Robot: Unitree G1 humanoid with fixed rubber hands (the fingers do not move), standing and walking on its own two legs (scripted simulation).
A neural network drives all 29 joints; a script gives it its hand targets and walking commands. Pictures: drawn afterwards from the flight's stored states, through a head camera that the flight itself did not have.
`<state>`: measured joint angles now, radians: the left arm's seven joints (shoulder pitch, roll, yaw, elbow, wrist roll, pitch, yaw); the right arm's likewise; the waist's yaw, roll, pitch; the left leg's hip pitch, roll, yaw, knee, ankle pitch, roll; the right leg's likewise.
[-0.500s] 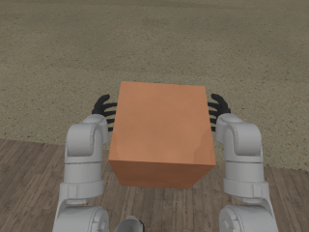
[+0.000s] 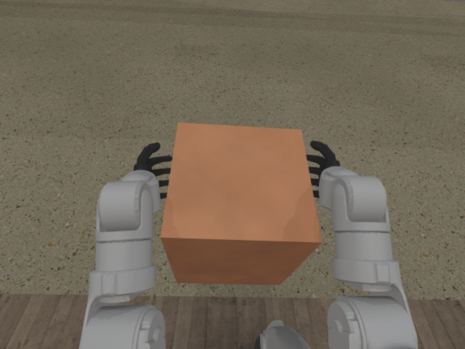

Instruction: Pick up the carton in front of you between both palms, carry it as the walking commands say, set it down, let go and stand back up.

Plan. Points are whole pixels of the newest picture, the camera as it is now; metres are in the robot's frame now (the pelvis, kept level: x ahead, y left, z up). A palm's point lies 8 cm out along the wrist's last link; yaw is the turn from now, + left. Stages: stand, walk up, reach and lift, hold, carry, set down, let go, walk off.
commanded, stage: carry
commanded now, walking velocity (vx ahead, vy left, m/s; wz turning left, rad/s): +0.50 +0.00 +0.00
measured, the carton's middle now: (234, 212) +0.36 -0.01 +0.03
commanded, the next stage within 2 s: none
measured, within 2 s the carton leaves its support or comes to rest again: neither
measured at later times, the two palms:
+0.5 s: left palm (161, 98) +0.64 +0.14 +0.08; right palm (283, 96) +0.66 -0.16 +0.07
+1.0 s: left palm (170, 39) +0.96 +0.13 +0.07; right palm (266, 42) +0.94 -0.16 +0.07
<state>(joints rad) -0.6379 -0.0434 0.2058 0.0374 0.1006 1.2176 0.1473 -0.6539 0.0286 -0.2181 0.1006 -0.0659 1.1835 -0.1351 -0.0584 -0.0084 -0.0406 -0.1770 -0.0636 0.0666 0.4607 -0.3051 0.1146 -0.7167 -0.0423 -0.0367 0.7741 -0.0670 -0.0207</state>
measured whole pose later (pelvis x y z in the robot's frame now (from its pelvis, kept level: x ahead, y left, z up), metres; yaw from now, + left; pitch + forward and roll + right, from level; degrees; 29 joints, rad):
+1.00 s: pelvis +0.59 +0.01 -0.03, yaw -1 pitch +6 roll -2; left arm -0.63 -0.07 0.21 0.03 0.12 1.20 0.15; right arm -0.63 0.04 -0.22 0.08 -0.08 1.22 -0.18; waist -0.05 0.00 -0.02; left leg -0.21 -0.03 0.10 0.36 -0.25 0.09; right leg -0.71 -0.08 -0.05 0.86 -0.22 0.02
